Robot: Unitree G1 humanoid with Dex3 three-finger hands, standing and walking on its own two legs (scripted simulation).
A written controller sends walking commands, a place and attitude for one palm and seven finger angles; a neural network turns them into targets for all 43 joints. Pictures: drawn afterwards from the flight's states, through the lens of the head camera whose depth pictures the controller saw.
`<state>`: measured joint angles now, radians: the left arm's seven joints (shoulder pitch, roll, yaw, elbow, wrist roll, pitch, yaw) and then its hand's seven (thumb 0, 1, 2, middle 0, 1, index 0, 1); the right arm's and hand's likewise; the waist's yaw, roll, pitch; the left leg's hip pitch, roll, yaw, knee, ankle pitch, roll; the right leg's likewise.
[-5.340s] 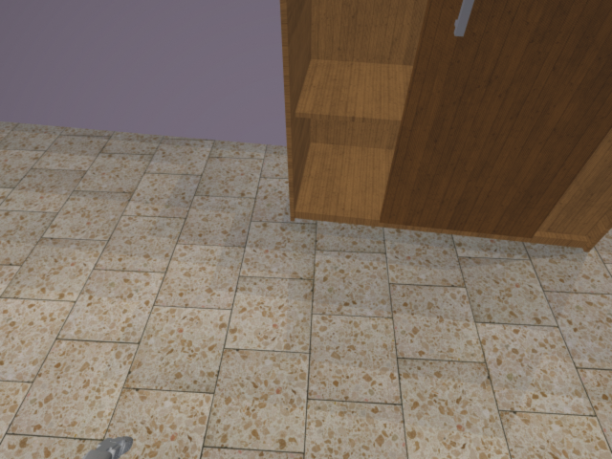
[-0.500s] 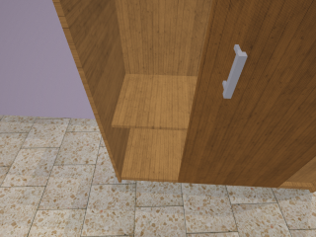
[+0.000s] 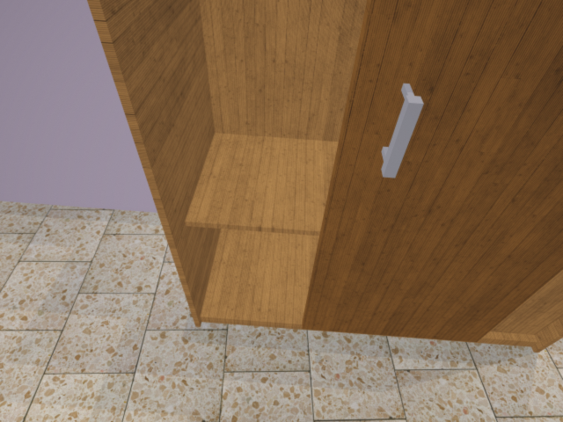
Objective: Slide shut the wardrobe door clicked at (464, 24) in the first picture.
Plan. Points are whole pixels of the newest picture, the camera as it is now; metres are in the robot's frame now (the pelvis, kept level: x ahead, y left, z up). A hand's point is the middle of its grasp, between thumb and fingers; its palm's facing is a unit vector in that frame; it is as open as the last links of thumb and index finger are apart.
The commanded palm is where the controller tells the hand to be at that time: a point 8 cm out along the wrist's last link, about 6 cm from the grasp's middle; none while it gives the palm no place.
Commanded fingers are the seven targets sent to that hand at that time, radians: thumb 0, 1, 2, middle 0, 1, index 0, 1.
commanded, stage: come to a stop and stand still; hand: right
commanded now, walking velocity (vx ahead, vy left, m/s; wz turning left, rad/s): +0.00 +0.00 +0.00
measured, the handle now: (397, 132) +0.54 -0.15 +0.16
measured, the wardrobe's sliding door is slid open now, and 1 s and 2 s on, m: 0.37 0.37 0.37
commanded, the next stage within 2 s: look again from close up in 0.30 s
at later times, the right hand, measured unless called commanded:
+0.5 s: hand out of the picture +0.02 -0.17 -0.17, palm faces +0.01 +0.98 -0.18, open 7.3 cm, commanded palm none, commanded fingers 0.00 -0.90 -0.90 0.20 0.30 0.20 0.30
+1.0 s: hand out of the picture +0.01 -0.15 -0.17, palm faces +0.03 +0.99 -0.17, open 7.4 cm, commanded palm none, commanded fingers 0.00 -0.90 -0.90 0.20 0.30 0.20 0.30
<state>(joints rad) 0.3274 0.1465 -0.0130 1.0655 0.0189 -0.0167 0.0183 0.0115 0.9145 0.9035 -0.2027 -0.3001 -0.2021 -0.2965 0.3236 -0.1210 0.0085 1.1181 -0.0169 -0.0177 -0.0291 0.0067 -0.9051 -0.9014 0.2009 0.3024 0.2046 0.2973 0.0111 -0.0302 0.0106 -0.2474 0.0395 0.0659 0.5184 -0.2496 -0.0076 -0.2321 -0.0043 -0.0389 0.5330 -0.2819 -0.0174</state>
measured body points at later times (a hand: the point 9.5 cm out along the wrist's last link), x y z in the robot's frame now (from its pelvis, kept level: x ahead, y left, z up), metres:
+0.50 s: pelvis +0.02 -0.01 +0.00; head +0.02 +0.00 +0.45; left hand +0.01 +0.21 -0.16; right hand +0.02 -0.22 -0.15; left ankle +0.02 +0.13 -0.73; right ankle +0.00 -0.11 -0.73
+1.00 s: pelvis +0.02 +0.01 +0.01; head +0.03 +0.01 +0.45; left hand +0.01 +0.22 -0.16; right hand +0.01 -0.20 -0.16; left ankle +0.02 +0.13 -0.73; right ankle +0.00 -0.11 -0.73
